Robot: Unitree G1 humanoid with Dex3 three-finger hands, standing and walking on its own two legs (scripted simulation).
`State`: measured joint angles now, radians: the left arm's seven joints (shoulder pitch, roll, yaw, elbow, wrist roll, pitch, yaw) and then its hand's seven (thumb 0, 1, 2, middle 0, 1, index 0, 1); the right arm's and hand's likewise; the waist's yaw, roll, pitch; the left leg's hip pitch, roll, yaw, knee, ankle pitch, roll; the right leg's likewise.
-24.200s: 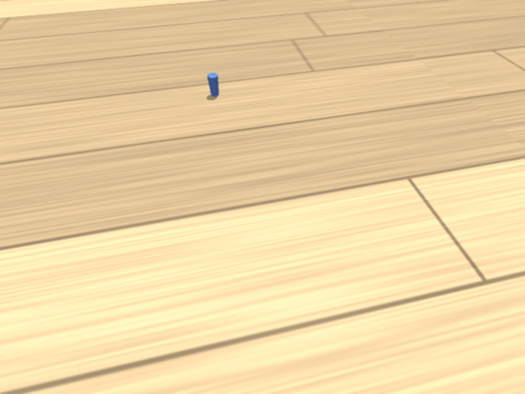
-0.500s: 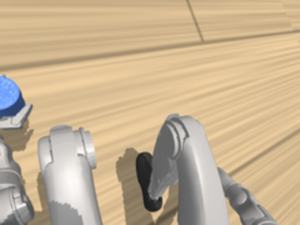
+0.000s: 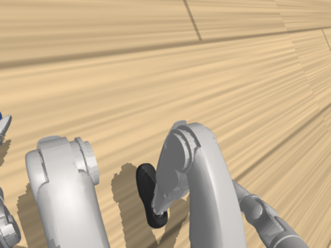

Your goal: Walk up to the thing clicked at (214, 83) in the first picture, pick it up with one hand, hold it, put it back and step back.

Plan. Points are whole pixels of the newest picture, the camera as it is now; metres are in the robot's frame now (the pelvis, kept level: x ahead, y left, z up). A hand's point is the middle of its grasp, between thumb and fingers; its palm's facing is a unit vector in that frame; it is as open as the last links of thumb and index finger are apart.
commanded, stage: lower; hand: left
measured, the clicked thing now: out of the picture +0.38 +0.31 -0.18
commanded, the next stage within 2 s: loosen in 0.60 s
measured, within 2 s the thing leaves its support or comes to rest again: rests again in 0.60 s
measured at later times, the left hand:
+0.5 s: hand out of the picture +0.38 +0.31 -0.18, palm faces +0.47 -0.88 +0.00, open 10.1 cm
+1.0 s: hand out of the picture +0.38 +0.31 -0.18, palm faces +0.47 -0.88 +0.02, open 10.4 cm
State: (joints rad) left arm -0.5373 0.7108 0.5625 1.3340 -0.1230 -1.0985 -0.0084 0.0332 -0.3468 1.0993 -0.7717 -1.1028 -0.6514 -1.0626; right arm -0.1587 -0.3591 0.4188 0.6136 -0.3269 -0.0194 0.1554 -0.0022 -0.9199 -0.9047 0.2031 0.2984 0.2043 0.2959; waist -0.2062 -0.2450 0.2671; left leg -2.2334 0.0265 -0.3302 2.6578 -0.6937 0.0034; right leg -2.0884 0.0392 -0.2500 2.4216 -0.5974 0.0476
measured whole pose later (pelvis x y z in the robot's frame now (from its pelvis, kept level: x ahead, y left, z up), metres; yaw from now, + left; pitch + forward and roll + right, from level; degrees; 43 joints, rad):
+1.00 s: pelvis -0.01 +0.01 +0.00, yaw -2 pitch +9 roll -18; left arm -0.52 0.78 0.54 1.40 -0.13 -1.17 0.04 0.02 -0.31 0.76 -0.83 -0.86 -0.75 -0.82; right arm -0.19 -0.37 0.50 0.57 -0.36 -0.03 0.16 0.00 -0.92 -0.90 0.20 0.30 0.21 0.30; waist -0.20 -0.30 0.32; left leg -2.20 0.03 -0.39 2.69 -0.70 0.01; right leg -2.04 0.07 -0.29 2.40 -0.57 0.06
